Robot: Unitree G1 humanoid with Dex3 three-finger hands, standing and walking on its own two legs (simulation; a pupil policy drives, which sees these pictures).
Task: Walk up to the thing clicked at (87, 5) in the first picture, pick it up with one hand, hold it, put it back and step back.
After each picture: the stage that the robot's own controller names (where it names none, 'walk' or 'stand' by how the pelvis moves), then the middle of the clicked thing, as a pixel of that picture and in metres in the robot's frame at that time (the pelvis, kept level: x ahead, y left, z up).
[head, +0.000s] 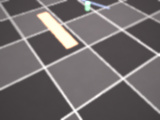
stand; (87, 6) +2.28 -0.16 -0.72
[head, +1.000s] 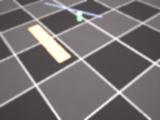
walk; (79, 16) +2.15 +0.12 -0.72
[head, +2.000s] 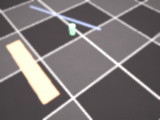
walk; (72, 29) +1.53 +0.17 -0.71
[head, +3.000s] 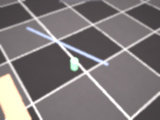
walk; (74, 64) +1.04 +0.08 -0.71
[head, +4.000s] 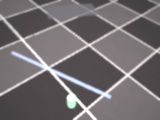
walk; (71, 101) +0.66 +0.05 -0.69
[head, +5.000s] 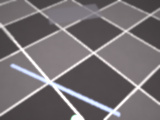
stand; out of the picture +0.46 +0.05 -0.70
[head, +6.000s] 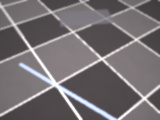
stand; out of the picture +0.43 +0.02 -0.72
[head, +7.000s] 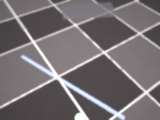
stand; out of the picture +0.45 +0.00 -0.70
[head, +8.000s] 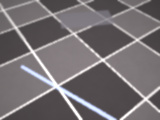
stand; out of the picture +0.43 +0.03 -0.73
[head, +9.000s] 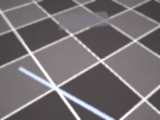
stand; out of the picture +0.42 +0.03 -0.73
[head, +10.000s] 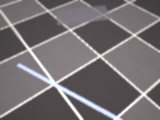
go down; out of the picture +0.42 +0.04 -0.72
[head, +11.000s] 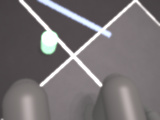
go down; (48, 43) +0.53 +0.09 -0.29
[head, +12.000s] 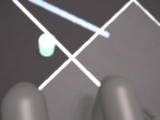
close in; (46, 45) +0.52 +0.10 -0.29
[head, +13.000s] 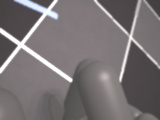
close in; out of the picture +0.52 +0.16 -0.22
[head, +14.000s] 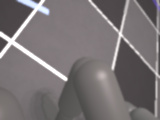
close; out of the picture +0.52 +0.17 -0.23
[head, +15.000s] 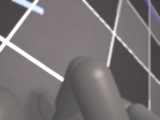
lift; out of the picture +0.52 +0.17 -0.22
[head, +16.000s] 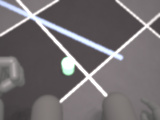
lift; (68, 66) +0.52 +0.06 -0.42
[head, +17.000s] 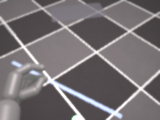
go down; out of the picture +0.45 +0.03 -0.68
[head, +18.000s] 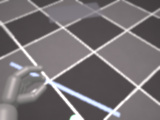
crouch; out of the picture +0.45 +0.05 -0.69
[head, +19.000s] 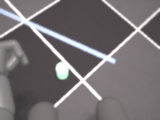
crouch; (62, 71) +0.50 +0.05 -0.45
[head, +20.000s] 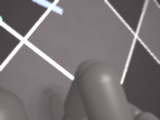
lower; out of the picture +0.52 +0.15 -0.24
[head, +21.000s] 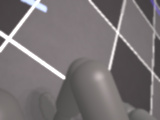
lower; out of the picture +0.52 +0.17 -0.23
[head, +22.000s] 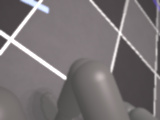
lower; out of the picture +0.52 +0.17 -0.23
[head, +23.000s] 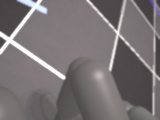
lower; out of the picture +0.53 +0.17 -0.23
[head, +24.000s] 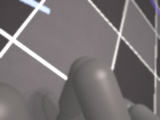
lower; out of the picture +0.53 +0.16 -0.22
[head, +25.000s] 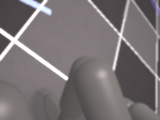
open; out of the picture +0.53 +0.16 -0.21
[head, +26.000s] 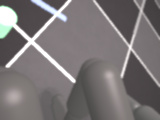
stand; (1, 23) +0.54 +0.13 -0.22
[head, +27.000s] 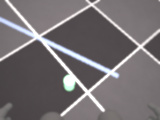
walk; (69, 83) +0.50 +0.05 -0.52
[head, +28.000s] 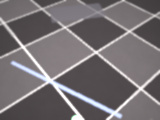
stand; out of the picture +0.45 +0.03 -0.67
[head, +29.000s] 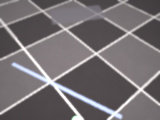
stand; out of the picture +0.46 +0.03 -0.67
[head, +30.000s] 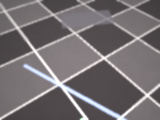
stand; out of the picture +0.46 +0.01 -0.72
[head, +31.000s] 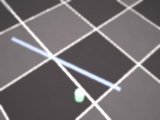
walk; (79, 95) +0.53 -0.03 -0.71
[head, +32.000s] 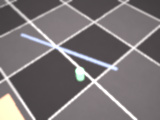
walk; (80, 74) +0.80 +0.05 -0.70
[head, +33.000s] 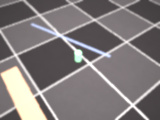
stand; (78, 56) +1.15 +0.02 -0.70
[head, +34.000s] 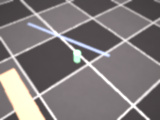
stand; (77, 56) +1.12 +0.02 -0.71
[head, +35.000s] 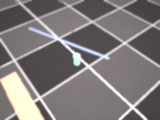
stand; (76, 59) +1.13 +0.03 -0.73
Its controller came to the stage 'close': yes
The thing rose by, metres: 0.00
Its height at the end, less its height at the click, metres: +0.00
